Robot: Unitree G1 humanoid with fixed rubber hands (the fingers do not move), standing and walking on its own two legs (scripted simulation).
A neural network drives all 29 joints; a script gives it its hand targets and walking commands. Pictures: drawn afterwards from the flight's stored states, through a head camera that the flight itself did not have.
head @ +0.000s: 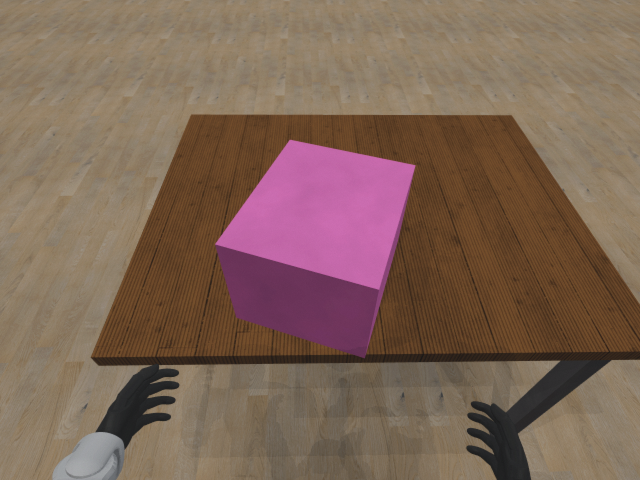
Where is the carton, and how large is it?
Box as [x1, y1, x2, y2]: [215, 140, 415, 357]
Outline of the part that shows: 289,140 215,244 236,317 364,357 398,238 415,165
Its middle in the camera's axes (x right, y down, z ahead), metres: +0.00 +0.00 +0.67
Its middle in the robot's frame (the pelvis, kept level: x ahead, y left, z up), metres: +0.49 +0.02 -0.02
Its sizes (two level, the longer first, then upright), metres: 0.277 0.233 0.192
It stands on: a table, 0.65 m high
